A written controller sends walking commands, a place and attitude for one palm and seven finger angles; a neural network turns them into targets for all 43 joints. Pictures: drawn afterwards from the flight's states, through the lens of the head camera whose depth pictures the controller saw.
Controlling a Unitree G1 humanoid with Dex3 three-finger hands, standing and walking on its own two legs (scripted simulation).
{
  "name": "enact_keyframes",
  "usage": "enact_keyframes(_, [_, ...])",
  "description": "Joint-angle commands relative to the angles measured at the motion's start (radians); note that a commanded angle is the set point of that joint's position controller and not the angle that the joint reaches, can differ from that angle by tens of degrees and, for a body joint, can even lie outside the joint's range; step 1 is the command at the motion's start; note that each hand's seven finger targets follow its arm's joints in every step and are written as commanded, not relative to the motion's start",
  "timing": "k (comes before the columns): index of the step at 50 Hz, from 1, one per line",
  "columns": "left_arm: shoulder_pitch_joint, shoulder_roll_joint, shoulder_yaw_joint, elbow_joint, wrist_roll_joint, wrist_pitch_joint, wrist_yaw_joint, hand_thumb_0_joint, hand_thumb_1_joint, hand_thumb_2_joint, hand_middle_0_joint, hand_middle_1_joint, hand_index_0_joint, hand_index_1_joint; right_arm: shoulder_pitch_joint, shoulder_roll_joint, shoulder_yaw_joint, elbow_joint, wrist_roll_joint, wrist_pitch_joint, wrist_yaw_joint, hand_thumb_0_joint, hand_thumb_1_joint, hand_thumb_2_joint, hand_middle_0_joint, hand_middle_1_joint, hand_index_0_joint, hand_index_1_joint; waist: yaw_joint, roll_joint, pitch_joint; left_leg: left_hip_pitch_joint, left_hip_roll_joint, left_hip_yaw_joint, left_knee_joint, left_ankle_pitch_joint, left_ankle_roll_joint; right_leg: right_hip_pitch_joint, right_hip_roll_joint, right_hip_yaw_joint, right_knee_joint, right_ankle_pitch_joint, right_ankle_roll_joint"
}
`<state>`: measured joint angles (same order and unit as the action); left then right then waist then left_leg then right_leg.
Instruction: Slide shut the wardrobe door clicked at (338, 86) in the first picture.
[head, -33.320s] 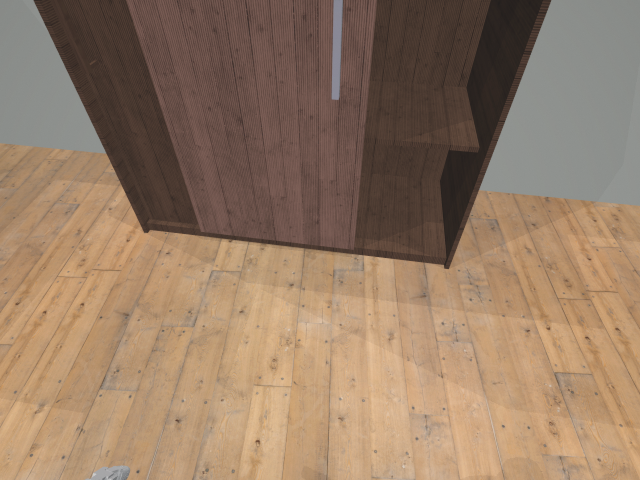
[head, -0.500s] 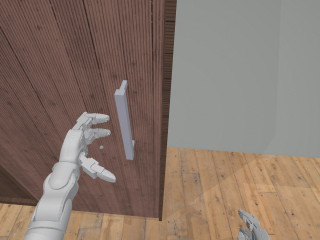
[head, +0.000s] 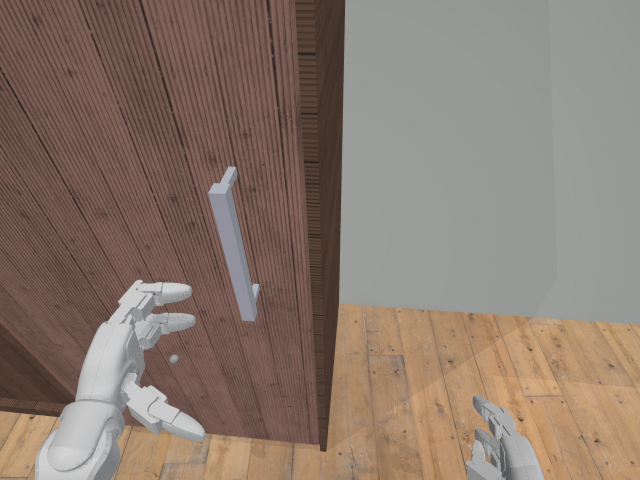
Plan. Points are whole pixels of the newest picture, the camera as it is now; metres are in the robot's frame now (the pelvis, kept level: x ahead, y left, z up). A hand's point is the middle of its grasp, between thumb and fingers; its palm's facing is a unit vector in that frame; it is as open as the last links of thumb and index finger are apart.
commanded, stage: slip the hand off the handle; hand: left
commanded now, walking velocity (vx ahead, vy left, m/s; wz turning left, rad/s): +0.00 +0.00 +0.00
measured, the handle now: (240, 251) +0.39 +0.16 +0.10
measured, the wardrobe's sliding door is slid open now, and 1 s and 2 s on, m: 0.00 0.00 0.00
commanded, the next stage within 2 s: draw the hand back to the body in 0.34 s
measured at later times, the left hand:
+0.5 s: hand (163, 354) +0.22 +0.20 +0.10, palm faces +0.08 -0.99 -0.12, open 14.6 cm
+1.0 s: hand (124, 349) +0.21 +0.23 +0.13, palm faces +0.09 -0.99 -0.12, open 14.5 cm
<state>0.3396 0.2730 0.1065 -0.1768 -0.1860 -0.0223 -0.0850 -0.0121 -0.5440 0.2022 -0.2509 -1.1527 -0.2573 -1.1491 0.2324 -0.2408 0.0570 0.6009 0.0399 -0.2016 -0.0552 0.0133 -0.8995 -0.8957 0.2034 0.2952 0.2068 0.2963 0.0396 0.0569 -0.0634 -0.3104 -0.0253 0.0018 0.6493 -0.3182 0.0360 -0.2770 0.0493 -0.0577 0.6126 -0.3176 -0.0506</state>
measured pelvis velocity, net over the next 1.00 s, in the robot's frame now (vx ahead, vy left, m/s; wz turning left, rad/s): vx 0.01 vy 0.01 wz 0.01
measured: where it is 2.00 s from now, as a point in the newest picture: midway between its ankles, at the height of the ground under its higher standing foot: outside the picture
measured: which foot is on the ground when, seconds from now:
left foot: down 0.00-1.00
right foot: down 0.00-1.00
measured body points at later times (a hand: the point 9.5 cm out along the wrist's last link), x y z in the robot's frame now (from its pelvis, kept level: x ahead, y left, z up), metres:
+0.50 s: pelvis +0.01 -0.01 +0.00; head -0.01 -0.03 +0.45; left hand +0.21 +0.25 +0.11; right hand +0.19 -0.24 -0.07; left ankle +0.02 +0.09 -0.72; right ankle +0.01 -0.09 -0.72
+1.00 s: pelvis +0.01 +0.01 +0.00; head -0.03 +0.00 +0.45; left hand +0.20 +0.28 +0.14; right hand +0.21 -0.20 -0.06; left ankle +0.02 +0.10 -0.72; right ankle +0.01 -0.09 -0.72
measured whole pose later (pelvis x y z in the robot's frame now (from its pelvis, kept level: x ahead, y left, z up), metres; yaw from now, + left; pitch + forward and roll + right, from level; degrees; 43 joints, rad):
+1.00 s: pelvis +0.01 +0.01 +0.00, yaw +1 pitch -1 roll -2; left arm 0.39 0.32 0.23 -0.30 -0.29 0.03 -0.21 -0.01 -0.50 0.23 -0.25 -1.12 -0.25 -1.12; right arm 0.24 -0.24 0.07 0.63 0.05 -0.30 -0.08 0.01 -0.90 -0.90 0.20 0.30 0.21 0.30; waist 0.06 0.06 -0.08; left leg -0.29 -0.04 -0.01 0.65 -0.33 0.05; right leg -0.24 0.04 -0.06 0.59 -0.32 -0.03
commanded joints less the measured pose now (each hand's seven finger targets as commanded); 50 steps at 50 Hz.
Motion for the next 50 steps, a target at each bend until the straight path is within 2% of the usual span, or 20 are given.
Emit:
enact_keyframes(1, [-0.118, 0.161, 0.133, -0.250, -0.031, -0.101, -0.022, 0.000, -0.550, 0.200, -0.250, -1.150, -0.250, -1.150, -0.120, -0.103, -0.043, -0.169, 0.006, -0.085, -0.008, 0.000, -0.900, -0.900, 0.200, 0.300, 0.200, 0.300, -0.008, -0.029, -0.062, 0.019, 0.026, -0.025, -0.085, 0.086, 0.000, -0.035, -0.046, 0.074, -0.150, 0.050, 0.051])
enact_keyframes(3, [-0.143, 0.187, 0.162, -0.223, -0.045, -0.105, -0.038, 0.000, -0.550, 0.200, -0.250, -1.150, -0.250, -1.150, -0.119, -0.107, -0.046, -0.159, 0.006, -0.090, -0.012, 0.000, -0.900, -0.900, 0.200, 0.300, 0.200, 0.300, -0.017, -0.076, -0.046, -0.016, 0.021, -0.018, -0.060, 0.091, 0.003, -0.035, -0.057, 0.099, -0.162, 0.049, 0.061])
enact_keyframes(4, [-0.144, 0.203, 0.176, -0.203, -0.047, -0.105, -0.045, 0.000, -0.550, 0.200, -0.250, -1.150, -0.250, -1.150, -0.119, -0.110, -0.049, -0.151, 0.009, -0.090, -0.014, 0.000, -0.900, -0.900, 0.200, 0.300, 0.200, 0.300, -0.016, -0.057, -0.028, -0.030, 0.020, -0.016, -0.054, 0.076, 0.001, -0.041, -0.061, 0.115, -0.175, 0.014, 0.061])
enact_keyframes(5, [-0.163, 0.181, 0.153, -0.197, -0.053, -0.108, -0.055, 0.000, -0.550, 0.200, -0.250, -1.150, -0.250, -1.150, -0.127, -0.105, -0.045, -0.152, 0.011, -0.095, -0.014, 0.000, -0.900, -0.900, 0.200, 0.300, 0.200, 0.300, -0.021, -0.027, -0.010, -0.033, 0.018, -0.016, -0.050, 0.066, 0.000, -0.055, -0.067, 0.125, -0.182, -0.006, 0.061])
enact_keyframes(7, [-0.175, 0.207, 0.185, -0.176, -0.067, -0.114, -0.068, 0.000, -0.550, 0.200, -0.250, -1.150, -0.250, -1.150, -0.124, -0.109, -0.049, -0.147, 0.012, -0.104, -0.018, 0.000, -0.900, -0.900, 0.200, 0.300, 0.200, 0.300, -0.017, -0.050, -0.028, -0.051, 0.019, -0.019, -0.033, 0.064, 0.000, -0.041, -0.079, 0.151, -0.189, -0.018, 0.066])
enact_keyframes(9, [-0.212, 0.207, 0.171, -0.183, -0.071, -0.118, -0.084, 0.000, -0.550, 0.200, -0.250, -1.150, -0.250, -1.150, -0.131, -0.111, -0.052, -0.147, 0.015, -0.112, -0.020, 0.000, -0.900, -0.900, 0.200, 0.300, 0.200, 0.300, -0.020, -0.027, -0.044, -0.055, 0.017, -0.020, -0.023, 0.065, -0.002, -0.033, -0.091, 0.169, -0.187, -0.016, 0.071])
enact_keyframes(13, [-0.150, 0.218, 0.208, -0.147, -0.083, -0.118, -0.105, 0.000, -0.550, 0.200, -0.250, -1.150, -0.250, -1.150, -0.116, -0.114, -0.055, -0.145, 0.013, -0.124, -0.020, 0.000, -0.900, -0.900, 0.200, 0.300, 0.200, 0.300, -0.002, -0.072, -0.089, -0.073, 0.018, -0.024, -0.011, 0.112, -0.003, 0.007, -0.102, 0.171, -0.154, 0.117, 0.083])
enact_keyframes(19, [-0.100, 0.225, 0.232, -0.150, -0.088, -0.110, -0.110, 0.000, -0.550, 0.200, -0.250, -1.150, -0.250, -1.150, -0.102, -0.117, -0.059, -0.152, 0.014, -0.128, -0.020, 0.000, -0.900, -0.900, 0.200, 0.300, 0.200, 0.300, 0.006, -0.057, -0.095, -0.060, 0.020, -0.021, -0.018, 0.141, 0.000, -0.008, -0.083, 0.131, -0.125, 0.158, 0.078])
enact_keyframes(20, [-0.114, 0.210, 0.214, -0.164, -0.085, -0.113, -0.110, 0.000, -0.550, 0.200, -0.250, -1.150, -0.250, -1.150, -0.101, -0.116, -0.056, -0.153, 0.015, -0.130, -0.019, 0.000, -0.900, -0.900, 0.200, 0.300, 0.200, 0.300, -0.002, -0.051, -0.086, -0.047, 0.020, -0.021, -0.024, 0.150, 0.003, -0.020, -0.075, 0.116, -0.119, 0.163, 0.073])
enact_keyframes(23, [-0.080, 0.191, 0.196, -0.234, -0.078, -0.119, -0.096, 0.000, -0.550, 0.200, -0.250, -1.150, -0.250, -1.150, -0.091, -0.113, -0.059, -0.167, 0.012, -0.140, -0.018, 0.000, -0.900, -0.900, 0.200, 0.300, 0.200, 0.300, 0.005, -0.004, -0.124, 0.000, 0.025, -0.022, -0.032, 0.189, 0.005, -0.030, -0.055, 0.073, -0.088, 0.203, 0.061])
enact_keyframes(24, [-0.122, 0.125, 0.204, -0.250, -0.201, -0.145, -0.141, 0.000, -0.550, 0.200, -0.250, -1.150, -0.250, -1.150, -0.097, -0.124, -0.047, -0.162, 0.015, -0.158, -0.027, 0.000, -0.900, -0.900, 0.200, 0.300, 0.200, 0.300, -0.015, -0.048, -0.138, 0.005, 0.020, -0.035, -0.031, 0.173, -0.002, -0.011, -0.053, 0.060, -0.094, 0.203, 0.065])
enact_keyframes(25, [-0.115, 0.180, 0.241, -0.237, -0.202, -0.158, -0.161, 0.000, -0.550, 0.200, -0.250, -1.150, -0.250, -1.150, -0.094, -0.125, -0.050, -0.144, 0.020, -0.171, -0.031, 0.000, -0.900, -0.900, 0.200, 0.300, 0.200, 0.300, -0.001, -0.042, -0.142, 0.008, 0.025, -0.037, -0.031, 0.174, -0.002, -0.002, -0.051, 0.065, -0.095, 0.214, 0.063])
enact_keyframes(30, [-0.046, 0.165, 0.199, -0.263, -0.134, -0.117, -0.148, 0.000, -0.550, 0.200, -0.250, -1.150, -0.250, -1.150, -0.091, -0.112, -0.048, -0.152, 0.018, -0.181, -0.018, 0.000, -0.900, -0.900, 0.200, 0.300, 0.200, 0.300, 0.009, 0.027, -0.081, 0.021, 0.034, -0.051, -0.071, 0.198, -0.004, -0.038, -0.042, 0.027, -0.077, 0.203, 0.044])
enact_keyframes(35, [-0.058, 0.171, 0.215, -0.291, -0.150, -0.066, -0.137, 0.000, -0.550, 0.200, -0.250, -1.150, -0.250, -1.150, -0.102, -0.114, -0.044, -0.153, 0.021, -0.168, -0.027, 0.000, -0.900, -0.900, 0.200, 0.300, 0.200, 0.300, 0.006, -0.029, -0.054, 0.023, 0.040, -0.065, -0.094, 0.141, -0.005, -0.051, -0.034, 0.019, -0.103, 0.131, 0.046])
enact_keyframes(40, [-0.078, 0.169, 0.218, -0.320, -0.154, -0.047, -0.142, 0.000, -0.550, 0.200, -0.250, -1.150, -0.250, -1.150, -0.111, -0.112, -0.036, -0.147, 0.021, -0.166, -0.031, 0.000, -0.900, -0.900, 0.200, 0.300, 0.200, 0.300, 0.005, 0.022, -0.068, 0.059, 0.041, -0.070, -0.103, 0.160, -0.009, -0.043, -0.034, 0.016, -0.106, 0.143, 0.041])
enact_keyframes(43, [-0.089, 0.172, 0.217, -0.330, -0.158, -0.032, -0.154, 0.000, -0.550, 0.200, -0.250, -1.150, -0.250, -1.150, -0.114, -0.115, -0.034, -0.146, 0.021, -0.167, -0.032, 0.000, -0.900, -0.900, 0.200, 0.300, 0.200, 0.300, 0.005, 0.002, -0.067, 0.066, 0.044, -0.079, -0.112, 0.162, -0.013, -0.040, -0.032, 0.010, -0.109, 0.146, 0.041])
enact_keyframes(45, [-0.109, 0.175, 0.211, -0.331, -0.154, -0.019, -0.159, 0.000, -0.477, 0.235, -0.247, -1.107, -0.247, -1.107, -0.123, -0.115, -0.032, -0.143, 0.023, -0.166, -0.033, 0.000, -0.900, -0.900, 0.200, 0.300, 0.200, 0.300, 0.002, 0.010, -0.046, 0.072, 0.046, -0.085, -0.123, 0.143, -0.012, -0.047, -0.031, 0.010, -0.118, 0.125, 0.040])
enact_keyframes(48, [-0.086, 0.196, 0.240, -0.353, -0.157, -0.003, -0.160, 0.000, -0.369, 0.287, -0.244, -1.044, -0.244, -1.044, -0.129, -0.114, -0.032, -0.144, 0.024, -0.169, -0.033, 0.000, -0.900, -0.900, 0.200, 0.300, 0.200, 0.300, 0.015, 0.020, -0.067, 0.085, 0.046, -0.089, -0.133, 0.158, -0.018, -0.026, -0.032, 0.007, -0.119, 0.137, 0.037])
enact_keyframes(49, [-0.098, 0.303, 0.271, -0.417, 0.008, -0.047, -0.007, 0.000, -0.332, 0.305, -0.242, -1.023, -0.242, -1.023, -0.145, -0.117, -0.046, -0.152, -0.009, -0.135, -0.026, 0.000, -0.900, -0.900, 0.200, 0.300, 0.200, 0.300, 0.048, 0.031, -0.013, 0.058, 0.047, -0.090, -0.159, 0.110, -0.014, 0.011, -0.044, 0.073, -0.174, 0.104, 0.024])
enact_keyframes(50, [-0.057, 0.198, 0.201, -0.407, 0.024, -0.056, 0.052, 0.000, -0.296, 0.322, -0.241, -1.001, -0.241, -1.001, -0.151, -0.098, -0.041, -0.154, -0.018, -0.118, -0.021, 0.000, -0.900, -0.900, 0.200, 0.300, 0.200, 0.300, 0.025, 0.013, 0.025, 0.054, 0.048, -0.091, -0.170, 0.086, -0.016, 0.005, -0.055, 0.072, -0.186, 0.093, 0.020])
